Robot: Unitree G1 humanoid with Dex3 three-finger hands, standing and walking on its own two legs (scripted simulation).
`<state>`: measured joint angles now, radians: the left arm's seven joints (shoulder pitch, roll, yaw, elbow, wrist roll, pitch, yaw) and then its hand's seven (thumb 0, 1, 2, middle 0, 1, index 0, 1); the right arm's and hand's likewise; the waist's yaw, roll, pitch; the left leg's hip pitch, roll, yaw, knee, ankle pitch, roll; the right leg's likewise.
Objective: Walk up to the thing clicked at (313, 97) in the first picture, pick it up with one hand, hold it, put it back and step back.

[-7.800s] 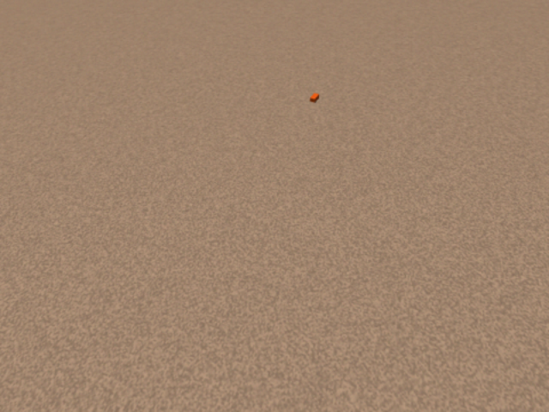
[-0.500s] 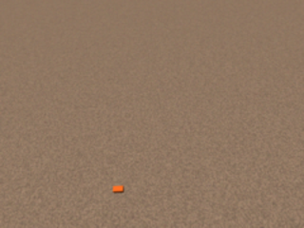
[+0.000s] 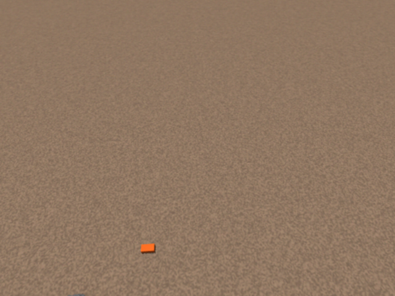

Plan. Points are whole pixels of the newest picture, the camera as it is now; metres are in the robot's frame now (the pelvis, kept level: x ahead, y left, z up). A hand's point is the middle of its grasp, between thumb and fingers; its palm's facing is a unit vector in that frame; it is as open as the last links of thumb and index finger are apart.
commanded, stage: stand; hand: left
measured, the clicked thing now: (148, 248) +0.44 +0.27 -0.77
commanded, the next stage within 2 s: none
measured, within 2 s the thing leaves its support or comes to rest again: neither
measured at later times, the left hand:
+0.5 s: hand out of the picture +0.08 +0.25 -0.16, palm faces -0.01 -0.94 -0.34, open 7.4 cm
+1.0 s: hand out of the picture +0.08 +0.25 -0.15, palm faces -0.01 -0.94 -0.35, open 7.4 cm
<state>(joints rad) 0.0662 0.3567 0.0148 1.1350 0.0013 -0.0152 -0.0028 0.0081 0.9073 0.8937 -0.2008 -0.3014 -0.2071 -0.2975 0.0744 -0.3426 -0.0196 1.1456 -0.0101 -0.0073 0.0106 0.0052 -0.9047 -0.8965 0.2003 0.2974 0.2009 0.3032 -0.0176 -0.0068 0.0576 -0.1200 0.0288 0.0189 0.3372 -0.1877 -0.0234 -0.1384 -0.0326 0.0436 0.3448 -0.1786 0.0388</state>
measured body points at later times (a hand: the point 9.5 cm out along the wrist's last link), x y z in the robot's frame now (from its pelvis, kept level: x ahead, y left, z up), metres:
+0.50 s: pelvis +0.00 -0.01 +0.00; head +0.02 -0.01 +0.45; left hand +0.08 +0.30 -0.13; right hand +0.09 -0.31 -0.13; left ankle +0.00 +0.13 -0.75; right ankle +0.01 -0.15 -0.75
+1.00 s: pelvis +0.00 -0.01 +0.00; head +0.02 -0.01 +0.45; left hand +0.08 +0.30 -0.13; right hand +0.08 -0.31 -0.13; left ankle +0.00 +0.13 -0.75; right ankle +0.01 -0.15 -0.75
